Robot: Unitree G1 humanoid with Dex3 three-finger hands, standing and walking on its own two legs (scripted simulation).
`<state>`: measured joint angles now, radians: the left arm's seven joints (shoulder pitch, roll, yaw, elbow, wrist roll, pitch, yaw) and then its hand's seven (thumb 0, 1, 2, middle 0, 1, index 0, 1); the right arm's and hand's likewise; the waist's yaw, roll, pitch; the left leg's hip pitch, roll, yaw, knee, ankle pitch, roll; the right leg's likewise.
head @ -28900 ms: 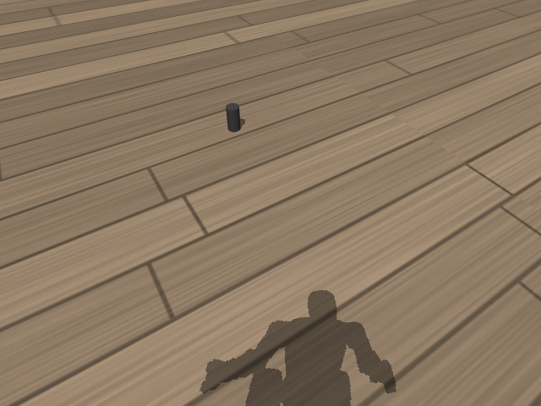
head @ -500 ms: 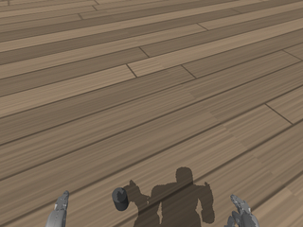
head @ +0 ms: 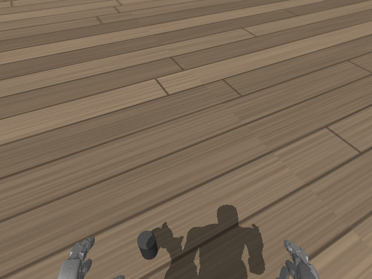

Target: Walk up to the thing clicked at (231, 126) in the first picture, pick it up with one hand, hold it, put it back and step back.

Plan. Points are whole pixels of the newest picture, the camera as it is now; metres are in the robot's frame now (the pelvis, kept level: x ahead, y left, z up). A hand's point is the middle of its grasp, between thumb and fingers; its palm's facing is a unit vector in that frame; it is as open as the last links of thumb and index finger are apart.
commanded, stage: stand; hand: left
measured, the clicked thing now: (148, 245) +0.43 +0.17 -0.64
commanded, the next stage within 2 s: none
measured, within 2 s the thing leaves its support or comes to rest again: neither
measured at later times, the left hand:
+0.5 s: hand out of the picture +0.06 +0.25 -0.11, palm faces +0.01 -0.94 -0.34, open 7.4 cm
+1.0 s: hand out of the picture +0.04 +0.24 -0.10, palm faces +0.01 -0.94 -0.35, open 7.4 cm
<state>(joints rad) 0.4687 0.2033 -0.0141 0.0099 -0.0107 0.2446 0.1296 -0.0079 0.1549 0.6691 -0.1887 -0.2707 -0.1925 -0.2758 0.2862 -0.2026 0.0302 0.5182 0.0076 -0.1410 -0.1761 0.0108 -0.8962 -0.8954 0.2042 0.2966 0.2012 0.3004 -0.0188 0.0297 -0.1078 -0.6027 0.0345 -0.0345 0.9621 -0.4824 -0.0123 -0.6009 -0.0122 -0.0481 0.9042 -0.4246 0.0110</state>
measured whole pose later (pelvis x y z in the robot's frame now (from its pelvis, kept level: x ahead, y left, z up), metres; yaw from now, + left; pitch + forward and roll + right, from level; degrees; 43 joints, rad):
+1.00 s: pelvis -0.01 +0.00 +0.06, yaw +1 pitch -4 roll +0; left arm 0.14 0.31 0.00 1.15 0.02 -0.01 0.01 0.00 0.90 0.90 -0.20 -0.30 -0.21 -0.30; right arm 0.14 -0.32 -0.01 1.12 -0.02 0.00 -0.01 0.00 -0.90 -0.90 0.20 0.30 0.20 0.30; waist 0.01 0.02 0.07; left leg -0.11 0.00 -0.02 0.37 -0.18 -0.01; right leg -0.14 -0.04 -0.05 0.38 -0.17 0.02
